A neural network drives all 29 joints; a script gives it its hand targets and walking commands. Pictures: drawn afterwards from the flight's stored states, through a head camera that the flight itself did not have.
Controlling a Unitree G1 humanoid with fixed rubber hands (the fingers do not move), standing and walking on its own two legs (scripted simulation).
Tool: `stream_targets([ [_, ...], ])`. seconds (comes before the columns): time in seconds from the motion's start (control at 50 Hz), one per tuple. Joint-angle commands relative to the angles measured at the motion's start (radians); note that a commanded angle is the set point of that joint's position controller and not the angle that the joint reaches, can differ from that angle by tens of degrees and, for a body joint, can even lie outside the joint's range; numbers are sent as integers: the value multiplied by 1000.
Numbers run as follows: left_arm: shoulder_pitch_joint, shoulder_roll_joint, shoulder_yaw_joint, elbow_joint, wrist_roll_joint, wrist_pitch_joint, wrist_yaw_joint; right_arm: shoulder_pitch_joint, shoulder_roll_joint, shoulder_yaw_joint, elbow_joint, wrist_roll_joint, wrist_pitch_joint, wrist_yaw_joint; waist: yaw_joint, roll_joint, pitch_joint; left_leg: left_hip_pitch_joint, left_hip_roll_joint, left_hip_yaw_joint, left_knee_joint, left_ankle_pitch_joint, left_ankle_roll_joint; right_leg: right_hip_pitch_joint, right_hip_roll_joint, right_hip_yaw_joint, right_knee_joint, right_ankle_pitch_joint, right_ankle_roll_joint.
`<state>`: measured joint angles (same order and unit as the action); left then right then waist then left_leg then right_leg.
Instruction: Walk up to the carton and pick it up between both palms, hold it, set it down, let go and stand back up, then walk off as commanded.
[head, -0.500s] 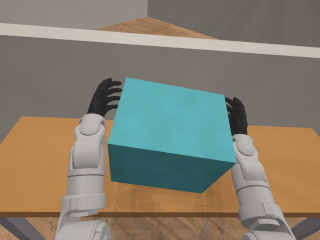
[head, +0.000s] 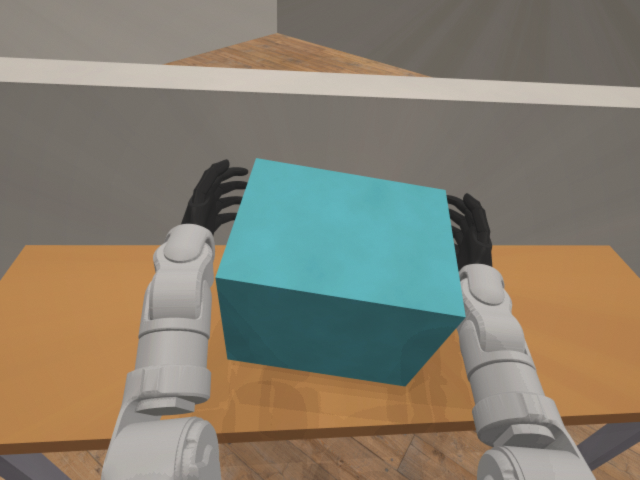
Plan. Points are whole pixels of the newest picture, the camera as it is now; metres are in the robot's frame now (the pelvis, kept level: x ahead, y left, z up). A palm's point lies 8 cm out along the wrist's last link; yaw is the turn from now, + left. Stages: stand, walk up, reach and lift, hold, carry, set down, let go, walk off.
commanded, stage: set down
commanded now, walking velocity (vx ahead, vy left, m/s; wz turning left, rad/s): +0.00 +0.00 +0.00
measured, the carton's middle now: (333, 276) +0.35 -0.03 +0.10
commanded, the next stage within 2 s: none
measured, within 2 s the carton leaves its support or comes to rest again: neither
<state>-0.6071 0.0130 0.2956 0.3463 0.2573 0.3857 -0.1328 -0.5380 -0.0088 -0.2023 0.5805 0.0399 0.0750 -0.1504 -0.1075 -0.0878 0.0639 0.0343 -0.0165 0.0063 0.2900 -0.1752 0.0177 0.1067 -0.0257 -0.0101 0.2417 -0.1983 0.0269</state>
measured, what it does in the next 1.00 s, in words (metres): stands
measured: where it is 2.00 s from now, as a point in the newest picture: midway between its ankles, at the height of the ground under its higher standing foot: outside the picture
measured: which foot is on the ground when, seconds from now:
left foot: down 0.00-1.00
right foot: down 0.00-1.00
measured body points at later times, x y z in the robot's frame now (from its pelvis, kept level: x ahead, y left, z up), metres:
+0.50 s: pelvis +0.00 +0.00 +0.00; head -0.01 +0.04 +0.45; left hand +0.43 +0.12 +0.14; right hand +0.36 -0.21 +0.12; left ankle +0.00 +0.11 -0.75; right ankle -0.03 -0.13 -0.75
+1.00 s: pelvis +0.01 +0.01 +0.00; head +0.01 +0.04 +0.45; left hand +0.45 +0.11 +0.12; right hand +0.35 -0.22 +0.10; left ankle +0.00 +0.11 -0.75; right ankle -0.03 -0.13 -0.75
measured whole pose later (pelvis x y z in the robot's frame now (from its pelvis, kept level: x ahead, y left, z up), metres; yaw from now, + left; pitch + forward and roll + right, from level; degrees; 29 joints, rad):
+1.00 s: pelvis +0.01 +0.01 +0.00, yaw -2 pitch -3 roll +0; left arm -0.76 0.07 0.32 0.76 0.25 0.19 -0.16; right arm -0.54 0.07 -0.37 0.66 -0.12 0.02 -0.15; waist -0.12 -0.07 0.04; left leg -0.05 -0.01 0.05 0.29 -0.18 0.03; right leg 0.01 -0.03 0.00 0.23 -0.18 0.04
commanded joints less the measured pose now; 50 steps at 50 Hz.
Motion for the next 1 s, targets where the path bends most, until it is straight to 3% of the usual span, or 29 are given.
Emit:
stream_targets([
  [0.0, -579, -421, -371, -44, -64, -66, -96, -703, 439, 366, -251, -7, -101, 112, -3, 78, -394, 141, -16, 49, 4, 296, -55, 10, 56, -89, 19, 416, 39],
  [0.06, -608, -417, -360, 9, -58, -84, -95, -714, 441, 328, -215, -33, -106, 117, 1, 91, -372, 130, -13, 54, -7, 249, -52, -17, 55, -88, 0, 334, 34],
  [0.22, -650, -441, -346, 110, -61, -134, -86, -737, 447, 275, -165, -78, -127, 130, -9, 95, -418, 146, -5, 61, -9, 237, -54, -53, 63, -97, -15, 267, 25],
  [0.32, -662, -436, -326, 140, -59, -157, -87, -750, 471, 284, -154, -84, -134, 132, 11, 81, -443, 146, -7, 69, 7, 308, -57, -24, 66, -89, 2, 348, 30],
  [0.36, -654, -427, -308, 175, -50, -162, -93, -722, 465, 270, -119, -95, -125, 128, -2, 78, -427, 137, -8, 69, 1, 297, -53, -23, 60, -80, -2, 359, 31],
  [0.46, -677, -425, -301, 187, -52, -180, -102, -720, 502, 306, -150, -90, -132, 119, 8, 71, -458, 100, -20, 72, 3, 297, -47, 22, 49, -66, 19, 466, 39],
  [0.48, -687, -419, -305, 183, -57, -186, -104, -715, 500, 303, -148, -94, -128, 116, -4, 75, -466, 96, -24, 74, 2, 293, -45, 24, 49, -64, 20, 480, 41],
  [0.54, -688, -424, -296, 196, -53, -193, -103, -715, 509, 306, -153, -88, -130, 117, 9, 80, -465, 112, -16, 70, 11, 330, -53, 18, 52, -64, 24, 487, 40],
  [0.6, -681, -435, -316, 176, -67, -206, -102, -691, 530, 324, -170, -90, -131, 110, -1, 84, -502, 112, -21, 66, 19, 373, -55, 29, 48, -56, 36, 559, 44],
  [0.66, -690, -423, -313, 206, -63, -207, -111, -680, 523, 305, -152, -105, -125, 107, -17, 81, -471, 109, -17, 64, 19, 366, -56, 19, 48, -60, 38, 554, 46],
  [0.7, -687, -430, -295, 225, -61, -211, -114, -684, 536, 314, -161, -105, -123, 105, -9, 58, -472, 87, -20, 64, 9, 333, -44, 36, 44, -55, 40, 566, 48],
  [0.82, -714, -435, -292, 253, -59, -232, -113, -691, 543, 290, -162, -123, -134, 107, -14, 97, -518, 103, -12, 59, 24, 385, -58, 0, 48, -62, 43, 548, 40],
  [0.92, -698, -418, -239, 323, -26, -235, -121, -685, 541, 252, -104, -156, -134, 114, -4, 85, -464, 94, -9, 65, 14, 366, -54, -6, 49, -65, 32, 515, 36],
  [0.94, -717, -428, -247, 332, -35, -237, -121, -698, 541, 237, -115, -164, -139, 113, -19, 83, -479, 93, -5, 61, 14, 351, -53, -21, 52, -69, 30, 497, 33],
  [0.96, -714, -430, -248, 330, -31, -245, -119, -703, 551, 248, -129, -163, -149, 114, -6, 88, -496, 96, -4, 65, 21, 377, -53, -19, 52, -66, 36, 516, 32],
  [0.98, -718, -444, -258, 321, -40, -253, -116, -707, 553, 249, -136, -169, -156, 111, -14, 89, -524, 104, -8, 63, 28, 397, -57, -17, 53, -64, 41, 553, 33],
])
